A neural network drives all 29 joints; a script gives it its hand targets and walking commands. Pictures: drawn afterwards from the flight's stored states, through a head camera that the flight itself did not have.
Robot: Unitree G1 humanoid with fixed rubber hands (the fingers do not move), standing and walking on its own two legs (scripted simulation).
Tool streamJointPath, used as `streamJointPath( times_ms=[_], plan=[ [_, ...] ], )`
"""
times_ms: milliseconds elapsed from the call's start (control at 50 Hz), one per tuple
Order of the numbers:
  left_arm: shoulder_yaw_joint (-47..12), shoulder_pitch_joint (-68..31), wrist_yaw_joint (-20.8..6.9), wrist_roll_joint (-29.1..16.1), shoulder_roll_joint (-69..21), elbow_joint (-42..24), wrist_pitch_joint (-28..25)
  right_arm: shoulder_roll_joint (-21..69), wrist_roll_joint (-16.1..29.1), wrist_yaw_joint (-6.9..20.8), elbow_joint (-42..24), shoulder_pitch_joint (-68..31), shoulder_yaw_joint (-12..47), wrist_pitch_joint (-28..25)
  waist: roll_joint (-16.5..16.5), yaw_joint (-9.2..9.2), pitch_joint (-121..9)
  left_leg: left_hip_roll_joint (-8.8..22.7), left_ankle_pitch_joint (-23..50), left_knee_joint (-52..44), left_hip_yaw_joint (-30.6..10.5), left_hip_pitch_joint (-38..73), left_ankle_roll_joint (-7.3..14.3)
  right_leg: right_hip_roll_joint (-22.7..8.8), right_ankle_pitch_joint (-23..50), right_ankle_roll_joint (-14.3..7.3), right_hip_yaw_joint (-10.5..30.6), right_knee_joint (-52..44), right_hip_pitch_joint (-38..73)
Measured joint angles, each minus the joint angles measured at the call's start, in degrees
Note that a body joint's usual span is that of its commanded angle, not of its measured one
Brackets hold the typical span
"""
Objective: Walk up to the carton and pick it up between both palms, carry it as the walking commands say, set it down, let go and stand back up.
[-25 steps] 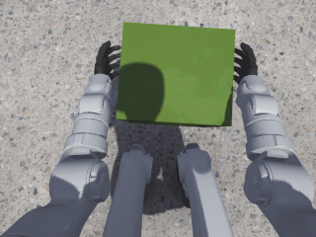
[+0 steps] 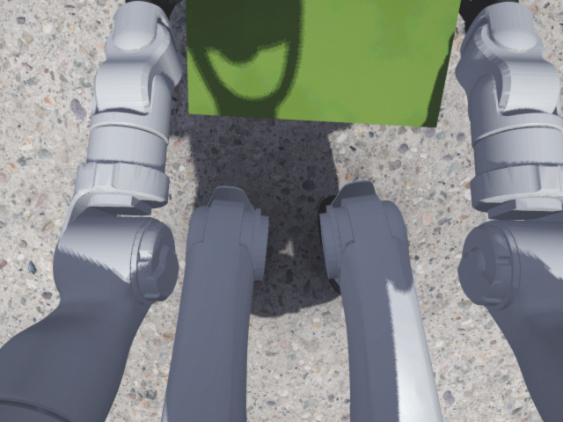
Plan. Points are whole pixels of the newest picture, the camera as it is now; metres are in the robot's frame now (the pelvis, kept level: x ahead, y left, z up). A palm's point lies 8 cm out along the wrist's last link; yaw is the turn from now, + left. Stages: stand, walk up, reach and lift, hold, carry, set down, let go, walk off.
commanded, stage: set down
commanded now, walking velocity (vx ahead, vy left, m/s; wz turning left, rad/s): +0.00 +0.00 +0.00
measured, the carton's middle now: (311, 23) +0.53 -0.04 -0.22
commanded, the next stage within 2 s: none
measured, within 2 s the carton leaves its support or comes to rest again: rests again in 0.96 s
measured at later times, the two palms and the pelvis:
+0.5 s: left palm (170, 11) +0.55 +0.13 -0.21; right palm (456, 12) +0.54 -0.21 -0.21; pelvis +0.00 +0.00 -0.05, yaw +0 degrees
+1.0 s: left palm (179, 22) +0.55 +0.13 -0.24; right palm (449, 22) +0.53 -0.21 -0.23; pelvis +0.01 +0.00 -0.07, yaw +0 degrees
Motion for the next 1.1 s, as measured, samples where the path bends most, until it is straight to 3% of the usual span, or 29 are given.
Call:
streamJointPath(
  times_ms=[140,420,720,1100],
  plan=[
    [-2.2,-0.1,1.5,-2.7,0.8,-2.3,2.2,-2.1,4.5,-1.2,-1.2,-0.2,3.1,1.5,-0.1,0.26,1.6,0.4,-0.1,4.1,0.6,-4.3,-0.1,0.5,0.4,0.2,-0.2,3.9,-4.6],
    [-3.8,-8.4,1.0,-4.4,3.9,12.8,-1.9,-3.6,3.6,-0.8,14.1,-9.3,4.4,-2.5,0.4,0.53,1.2,0.3,0.7,7.3,0.5,-8.2,-0.6,-0.2,1.3,-0.4,-1.2,7.0,-8.5],
    [-9.0,-6.0,2.5,-8.4,4.7,12.7,-3.2,-4.1,6.7,-1.3,13.8,-7.3,7.1,-3.3,0.0,0.16,1.4,0.3,-1.8,11.6,0.5,-10.5,-0.4,-1.4,-1.5,-1.2,-2.5,11.2,-10.5],
    [-9.7,-8.0,2.3,-8.3,4.4,19.3,-5.4,-4.6,6.7,-0.7,19.9,-8.7,8.3,-5.6,0.2,-0.01,1.2,0.9,-1.3,12.5,1.3,-11.2,0.2,-2.1,-1.3,-1.4,-2.4,12.4,-11.1]
  ],
)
